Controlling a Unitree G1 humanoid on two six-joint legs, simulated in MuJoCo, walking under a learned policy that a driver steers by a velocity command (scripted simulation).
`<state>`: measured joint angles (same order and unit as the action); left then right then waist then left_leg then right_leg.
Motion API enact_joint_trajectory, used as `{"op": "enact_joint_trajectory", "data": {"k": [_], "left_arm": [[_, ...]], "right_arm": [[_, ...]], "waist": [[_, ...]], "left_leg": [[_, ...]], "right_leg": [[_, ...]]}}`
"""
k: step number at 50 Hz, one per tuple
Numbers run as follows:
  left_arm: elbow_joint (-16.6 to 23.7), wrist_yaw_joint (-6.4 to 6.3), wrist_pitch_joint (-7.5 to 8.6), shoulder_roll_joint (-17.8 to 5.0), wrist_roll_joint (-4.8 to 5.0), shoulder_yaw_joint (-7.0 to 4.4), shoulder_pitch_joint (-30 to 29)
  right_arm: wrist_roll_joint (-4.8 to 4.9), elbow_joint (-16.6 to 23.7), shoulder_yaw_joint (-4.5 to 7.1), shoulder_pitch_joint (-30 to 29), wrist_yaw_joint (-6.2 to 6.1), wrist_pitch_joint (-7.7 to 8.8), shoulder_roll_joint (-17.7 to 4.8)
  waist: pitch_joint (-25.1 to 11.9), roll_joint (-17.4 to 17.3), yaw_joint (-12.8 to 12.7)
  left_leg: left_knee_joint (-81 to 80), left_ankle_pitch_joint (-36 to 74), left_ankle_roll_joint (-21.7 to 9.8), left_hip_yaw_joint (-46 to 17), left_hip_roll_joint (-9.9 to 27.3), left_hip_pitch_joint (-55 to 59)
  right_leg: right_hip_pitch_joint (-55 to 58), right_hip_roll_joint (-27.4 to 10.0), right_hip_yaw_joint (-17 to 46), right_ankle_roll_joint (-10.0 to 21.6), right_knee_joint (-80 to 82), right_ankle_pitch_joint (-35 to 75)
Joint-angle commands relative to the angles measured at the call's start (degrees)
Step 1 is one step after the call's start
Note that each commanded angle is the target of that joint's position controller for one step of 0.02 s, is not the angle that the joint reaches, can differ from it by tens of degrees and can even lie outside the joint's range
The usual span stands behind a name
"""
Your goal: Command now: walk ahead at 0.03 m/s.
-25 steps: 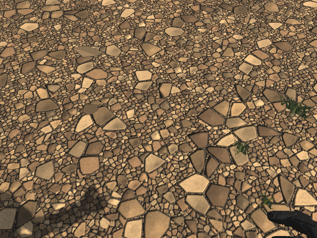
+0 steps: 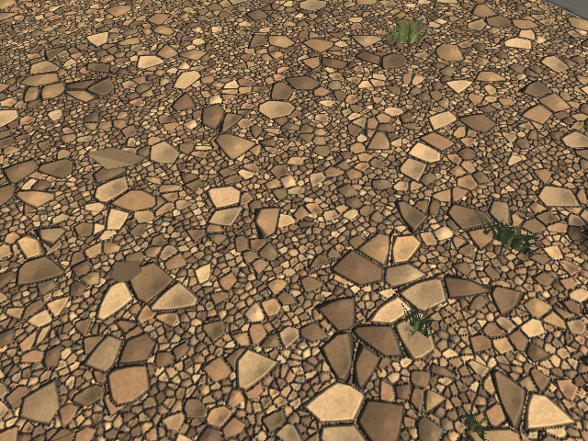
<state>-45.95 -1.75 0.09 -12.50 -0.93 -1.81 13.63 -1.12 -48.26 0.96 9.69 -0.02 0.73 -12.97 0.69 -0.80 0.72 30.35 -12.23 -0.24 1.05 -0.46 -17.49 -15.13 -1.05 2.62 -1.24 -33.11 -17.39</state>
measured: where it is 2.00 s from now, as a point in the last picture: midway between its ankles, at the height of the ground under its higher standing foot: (298, 328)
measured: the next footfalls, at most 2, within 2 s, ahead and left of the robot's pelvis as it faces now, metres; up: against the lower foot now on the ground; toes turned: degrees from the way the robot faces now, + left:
right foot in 1.16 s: +0.46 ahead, -0.13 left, +0.00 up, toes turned -1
left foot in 1.72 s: +0.73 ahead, +0.14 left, +0.00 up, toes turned +20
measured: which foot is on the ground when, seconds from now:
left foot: down 0.00-1.00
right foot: down 0.00-0.70, up 0.72-1.00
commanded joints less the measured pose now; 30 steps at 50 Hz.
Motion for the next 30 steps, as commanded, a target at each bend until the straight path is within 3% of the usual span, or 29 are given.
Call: {"op": "enact_joint_trajectory", "data": {"k": [1,11,23,24,25,27,29,30], "left_arm": [[2.4,-0.23,1.24,-6.9,0.35,-1.60,0.2],[-1.3,-0.20,0.86,-6.0,0.67,-1.49,0.0],[-7.2,-0.44,0.67,-5.6,0.71,-1.28,-0.2],[-8.4,-0.45,0.58,-5.2,0.78,-1.22,1.1],[-9.0,-0.51,0.39,-6.1,1.16,-1.56,1.7],[-8.9,-0.62,0.56,-8.1,1.70,-2.14,2.2],[-9.7,-0.49,1.85,-10.6,2.30,-2.90,5.4],[-10.0,-0.38,2.52,-11.6,2.48,-3.31,5.4]], "right_arm": [[0.31,2.1,1.29,-1.2,-0.26,0.77,-5.1],[0.91,-2.6,1.75,-1.0,-1.22,-0.33,-5.8],[1.02,-7.7,2.06,-1.4,-2.11,-1.20,-5.9],[1.04,-8.7,1.94,-0.2,-2.10,-1.27,-5.2],[1.41,-9.3,2.12,0.2,-2.11,-1.37,-5.5],[1.78,-8.8,2.29,-1.3,-2.11,-0.83,-5.8],[2.24,-7.6,1.93,-3.5,-1.54,1.10,-3.9],[2.50,-7.3,1.81,-3.8,-1.08,2.09,-3.3]], "waist": [[-1.9,3.0,-0.3],[-2.6,0.8,-0.2],[-0.7,1.2,-0.1],[-1.9,1.5,-0.2],[-0.7,2.3,-0.4],[4.5,4.5,-1.3],[7.7,9.9,-2.6],[9.3,11.8,-2.5]], "left_leg": [[-3.2,4.5,-1.1,-2.2,2.1,3.2],[-2.0,11.1,-0.8,-2.5,2.6,6.3],[-3.6,9.4,-0.4,-2.3,2.5,7.5],[-3.5,3.3,-0.5,-1.3,1.6,7.9],[-2.1,-6.7,-0.8,0.3,0.0,6.4],[0.9,-20.5,-1.7,1.1,-1.1,-0.8],[9.0,-16.5,-1.8,2.8,-1.6,-7.2],[12.3,-13.2,-2.6,1.6,-0.2,-8.3]], "right_leg": [[-0.8,-2.5,2.9,2.5,6.6,7.7],[1.9,-1.3,1.4,2.7,5.7,15.7],[2.3,-0.5,0.3,2.5,8.1,13.3],[2.9,-0.1,-0.2,2.7,8.9,6.8],[1.9,0.3,0.1,3.8,9.5,-3.6],[-1.2,-2.7,5.2,7.0,13.3,-23.3],[0.4,-10.6,16.9,11.6,20.1,-31.5],[-0.3,-14.5,22.5,13.9,22.2,-31.1]]}}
